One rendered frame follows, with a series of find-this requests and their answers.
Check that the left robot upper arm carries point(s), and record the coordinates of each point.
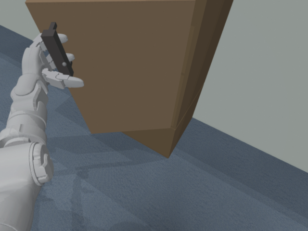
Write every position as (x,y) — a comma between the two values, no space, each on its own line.
(24,169)

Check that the left robot forearm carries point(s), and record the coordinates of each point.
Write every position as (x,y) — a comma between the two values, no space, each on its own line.
(28,116)

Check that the handle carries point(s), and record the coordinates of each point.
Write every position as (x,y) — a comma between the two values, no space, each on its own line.
(56,50)

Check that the cupboard door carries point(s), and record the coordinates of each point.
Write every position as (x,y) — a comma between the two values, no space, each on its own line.
(129,54)

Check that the left robot hand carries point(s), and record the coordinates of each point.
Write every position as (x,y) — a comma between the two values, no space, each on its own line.
(35,62)

